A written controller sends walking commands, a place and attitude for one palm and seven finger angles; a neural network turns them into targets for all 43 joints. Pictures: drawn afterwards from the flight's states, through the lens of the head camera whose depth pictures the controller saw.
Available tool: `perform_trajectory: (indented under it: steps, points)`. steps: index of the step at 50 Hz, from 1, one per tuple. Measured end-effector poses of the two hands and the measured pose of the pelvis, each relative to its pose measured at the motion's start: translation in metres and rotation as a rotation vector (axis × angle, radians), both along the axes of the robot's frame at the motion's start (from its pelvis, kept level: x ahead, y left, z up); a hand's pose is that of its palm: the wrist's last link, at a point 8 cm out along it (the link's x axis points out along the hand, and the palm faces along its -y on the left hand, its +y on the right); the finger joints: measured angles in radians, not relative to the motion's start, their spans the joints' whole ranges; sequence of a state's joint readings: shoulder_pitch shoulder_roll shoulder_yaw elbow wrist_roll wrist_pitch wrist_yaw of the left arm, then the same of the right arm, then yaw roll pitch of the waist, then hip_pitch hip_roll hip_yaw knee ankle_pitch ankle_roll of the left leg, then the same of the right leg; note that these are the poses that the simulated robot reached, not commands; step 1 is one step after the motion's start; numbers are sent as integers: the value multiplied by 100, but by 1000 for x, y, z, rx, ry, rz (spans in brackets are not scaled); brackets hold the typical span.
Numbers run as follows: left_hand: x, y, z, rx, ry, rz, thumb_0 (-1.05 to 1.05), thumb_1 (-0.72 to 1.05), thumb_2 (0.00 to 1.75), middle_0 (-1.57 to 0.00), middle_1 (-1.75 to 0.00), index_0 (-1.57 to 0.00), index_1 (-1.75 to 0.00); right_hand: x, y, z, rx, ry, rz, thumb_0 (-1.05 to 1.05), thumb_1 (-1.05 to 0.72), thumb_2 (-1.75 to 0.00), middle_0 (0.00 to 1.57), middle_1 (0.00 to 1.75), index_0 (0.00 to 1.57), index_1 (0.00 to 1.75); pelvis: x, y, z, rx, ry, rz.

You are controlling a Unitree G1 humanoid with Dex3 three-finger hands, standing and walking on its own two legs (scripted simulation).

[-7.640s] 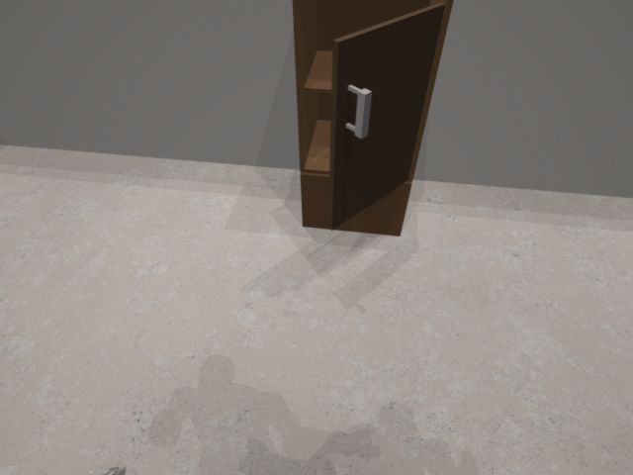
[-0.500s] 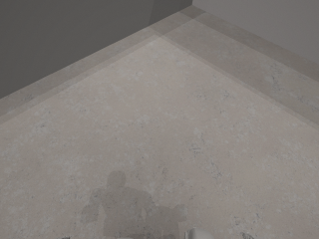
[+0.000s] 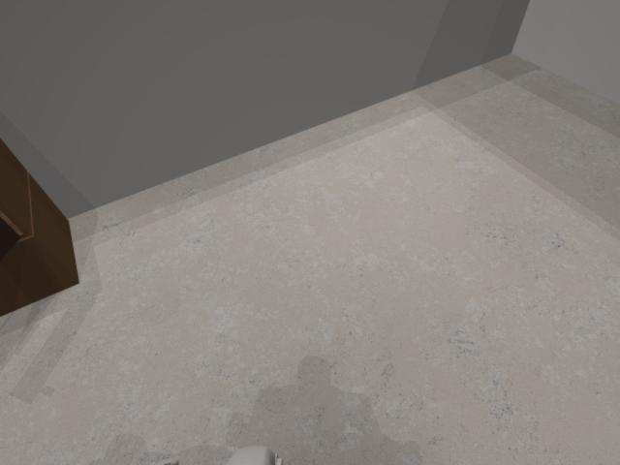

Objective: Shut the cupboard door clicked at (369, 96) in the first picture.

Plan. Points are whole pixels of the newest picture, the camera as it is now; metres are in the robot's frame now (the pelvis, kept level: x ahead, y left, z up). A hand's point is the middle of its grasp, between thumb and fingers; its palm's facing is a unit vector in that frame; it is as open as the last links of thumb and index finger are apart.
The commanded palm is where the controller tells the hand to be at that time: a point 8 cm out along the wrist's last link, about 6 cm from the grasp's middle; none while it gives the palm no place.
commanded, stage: walk to a spot facing it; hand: left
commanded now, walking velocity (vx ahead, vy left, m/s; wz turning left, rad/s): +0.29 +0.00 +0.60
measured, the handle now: out of the picture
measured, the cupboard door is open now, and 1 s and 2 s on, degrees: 50 50 50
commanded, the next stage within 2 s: turn to face it in 1.40 s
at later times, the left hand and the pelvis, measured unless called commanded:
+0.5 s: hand out of the picture +0.08 +0.33 -0.17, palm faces +0.31 -0.93 -0.20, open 7.4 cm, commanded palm none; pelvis +0.11 +0.12 +0.00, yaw +15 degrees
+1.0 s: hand (136, 340) +0.35 +0.35 -0.17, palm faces +0.37 -0.91 -0.20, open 7.3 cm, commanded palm none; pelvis +0.33 +0.15 -0.01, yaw +21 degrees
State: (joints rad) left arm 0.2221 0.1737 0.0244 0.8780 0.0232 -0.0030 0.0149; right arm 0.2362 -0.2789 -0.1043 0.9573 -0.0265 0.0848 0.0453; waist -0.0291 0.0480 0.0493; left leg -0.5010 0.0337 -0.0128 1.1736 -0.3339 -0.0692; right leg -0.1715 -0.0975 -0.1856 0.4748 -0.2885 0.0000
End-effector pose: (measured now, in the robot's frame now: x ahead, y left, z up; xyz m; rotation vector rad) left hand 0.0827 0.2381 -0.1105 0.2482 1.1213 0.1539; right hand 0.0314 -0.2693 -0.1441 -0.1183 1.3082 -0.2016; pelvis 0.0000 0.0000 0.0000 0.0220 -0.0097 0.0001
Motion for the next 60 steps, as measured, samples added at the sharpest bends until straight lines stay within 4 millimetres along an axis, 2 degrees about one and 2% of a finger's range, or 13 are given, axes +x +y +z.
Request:
perform_trajectory:
  steps: [4, 7, 13, 16, 19, 24, 37, 40, 43, 45, 47, 55, 60]
  points:
    - [-46, 15, -9, -20, 80, 110, 0, 91, 90, -20, -30, -20, -30, 34, 11, 7, -11, 8, 96, 1, -91, -90, 20, 30, 19, 30, 9, 9, 2, -6, 4, 67]
    - [-84, 30, -18, -35, 160, 198, 0, 91, 90, -20, -30, -20, -30, 76, 31, 13, -22, -21, 182, 1, -91, -90, 19, 30, 19, 30, 18, 22, 0, -13, 8, 111]
    - [-151, 68, -44, -77, 343, 348, 0, 91, 90, -20, -30, -20, -30, 179, 98, 21, -54, -185, 358, 1, -91, -90, 19, 30, 19, 30, 44, 64, -17, -29, 11, 174]
    - [-155, 88, -51, -91, 414, 377, 0, 91, 90, -20, -30, -20, -30, 211, 130, 27, -61, -281, 386, 1, -91, -90, 19, 30, 19, 30, 55, 84, -21, -32, -1, 180]
    - [-124, 109, -46, -96, 367, 382, 1, 91, 90, -20, -30, -20, -30, 216, 151, 34, -63, -281, 387, 0, -91, -90, 20, 30, 19, 30, 70, 100, -12, -43, -7, 205]
    - [-40, 135, -35, -102, 178, 362, 1, 91, 90, -20, -30, -20, -30, 202, 177, 31, -38, -167, 372, 0, -91, -90, 20, 30, 20, 30, 100, 121, 2, -52, -12, 250]
    - [169, 157, -29, -124, -47, 272, 0, 91, 90, -20, -30, -20, -30, 145, 187, 7, -24, 215, 214, 0, -91, -90, 20, 30, 20, 30, 205, 150, -7, -26, -25, 322]
    - [219, 158, -29, -115, -82, 248, 0, 91, 90, -20, -30, -20, -30, 142, 190, 2, -8, 317, 189, 0, -91, -90, 20, 30, 20, 30, 237, 152, -14, -25, -26, 331]
    - [259, 159, -32, -93, -130, 248, 0, 91, 90, -20, -30, -20, -30, 154, 190, -7, 10, 403, 175, 0, -91, -90, 20, 30, 20, 30, 276, 152, -25, -11, -35, 337]
    - [268, 159, -33, -79, -143, 276, 0, 91, 90, -20, -30, -20, -30, 177, 190, -12, 21, 416, 183, 1, -91, -90, 20, 30, 20, 30, 295, 152, -27, -15, -45, 350]
    - [263, 158, -32, -78, -114, 319, 0, 91, 90, -20, -30, -20, -30, 214, 191, -15, 27, 377, 209, 1, -91, -90, 20, 30, 20, 30, 312, 152, -23, -18, -53, 363]
    - [207, 150, -27, -77, 149, 475, -1, 94, 90, -20, -30, -20, -30, 406, 225, -7, 44, 56, 346, 1, -91, -90, 20, 30, 19, 30, 371, 166, -3, -22, -29, 387]
    - [186, 136, -27, -137, 260, 561, 0, 93, 90, -20, -30, -20, -30, 506, 260, 4, 38, -69, 442, 1, -93, -90, 19, 30, 19, 30, 404, 188, 1, -30, -21, 412]
